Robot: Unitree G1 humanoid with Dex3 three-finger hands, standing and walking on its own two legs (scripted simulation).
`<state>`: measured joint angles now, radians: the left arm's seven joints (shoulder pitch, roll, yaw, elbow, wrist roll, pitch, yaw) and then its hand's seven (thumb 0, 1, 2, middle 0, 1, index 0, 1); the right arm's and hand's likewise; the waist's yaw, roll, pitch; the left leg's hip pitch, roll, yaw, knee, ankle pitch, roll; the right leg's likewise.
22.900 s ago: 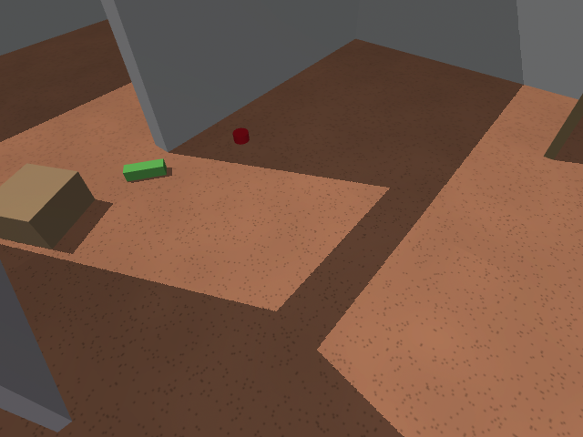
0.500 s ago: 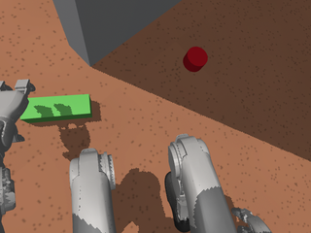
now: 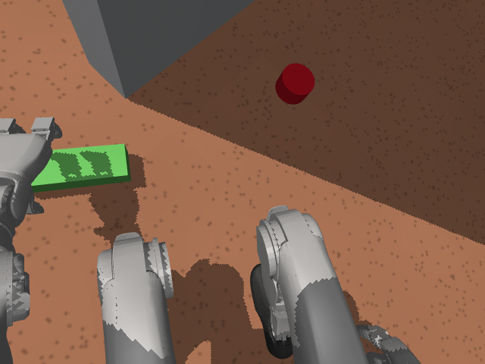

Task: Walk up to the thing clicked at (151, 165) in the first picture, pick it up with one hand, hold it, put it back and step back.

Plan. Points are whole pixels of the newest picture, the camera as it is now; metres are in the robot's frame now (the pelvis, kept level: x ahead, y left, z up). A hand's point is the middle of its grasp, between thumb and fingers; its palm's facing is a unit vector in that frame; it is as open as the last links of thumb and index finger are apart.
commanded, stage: approach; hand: left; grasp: from above
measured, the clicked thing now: (75, 168) +0.48 +0.27 -0.30
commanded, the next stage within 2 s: rest palm in 0.70 s
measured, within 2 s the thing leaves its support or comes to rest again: neither
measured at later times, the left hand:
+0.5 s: hand (42, 162) +0.46 +0.29 -0.18, palm faces -0.51 -0.05 -0.86, open 14.1 cm
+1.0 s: hand (56, 162) +0.47 +0.27 -0.20, palm faces -0.44 -0.02 -0.90, open 13.7 cm
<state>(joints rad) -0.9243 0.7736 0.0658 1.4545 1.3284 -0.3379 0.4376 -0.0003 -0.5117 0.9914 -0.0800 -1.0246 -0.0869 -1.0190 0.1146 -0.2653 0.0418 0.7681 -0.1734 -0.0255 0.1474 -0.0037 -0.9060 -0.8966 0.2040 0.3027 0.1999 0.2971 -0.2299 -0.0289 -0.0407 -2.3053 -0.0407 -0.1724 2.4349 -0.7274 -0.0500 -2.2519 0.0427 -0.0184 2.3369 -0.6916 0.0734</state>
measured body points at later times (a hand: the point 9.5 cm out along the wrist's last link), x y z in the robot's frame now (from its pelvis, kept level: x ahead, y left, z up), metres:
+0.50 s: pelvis +0.00 +0.00 +0.00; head +0.25 +0.04 +0.37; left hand +0.48 +0.29 -0.13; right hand +0.02 -0.27 -0.11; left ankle +0.07 +0.13 -0.29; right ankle +0.10 -0.14 -0.29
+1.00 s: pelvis -0.01 +0.01 -0.01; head +0.23 +0.10 +0.36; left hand +0.48 +0.27 -0.15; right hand +0.05 -0.27 -0.09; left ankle +0.07 +0.13 -0.29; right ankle +0.10 -0.14 -0.29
